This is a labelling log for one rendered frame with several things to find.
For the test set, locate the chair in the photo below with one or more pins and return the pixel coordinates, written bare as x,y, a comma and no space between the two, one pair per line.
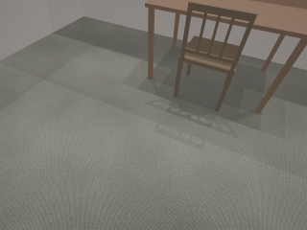
210,53

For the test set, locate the table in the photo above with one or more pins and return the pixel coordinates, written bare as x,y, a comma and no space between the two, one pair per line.
283,17

